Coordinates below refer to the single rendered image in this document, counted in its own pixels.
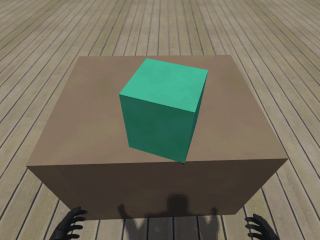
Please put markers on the carton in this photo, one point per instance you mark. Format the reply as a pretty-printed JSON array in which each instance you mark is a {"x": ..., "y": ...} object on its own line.
[{"x": 160, "y": 106}]

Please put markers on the pedestal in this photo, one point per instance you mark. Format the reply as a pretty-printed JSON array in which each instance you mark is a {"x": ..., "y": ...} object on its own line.
[{"x": 83, "y": 155}]

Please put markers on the robot right hand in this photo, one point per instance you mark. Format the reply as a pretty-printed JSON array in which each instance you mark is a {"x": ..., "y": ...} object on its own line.
[{"x": 267, "y": 233}]

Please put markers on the robot left hand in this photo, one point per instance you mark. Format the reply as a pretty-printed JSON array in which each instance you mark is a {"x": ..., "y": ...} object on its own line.
[{"x": 64, "y": 227}]

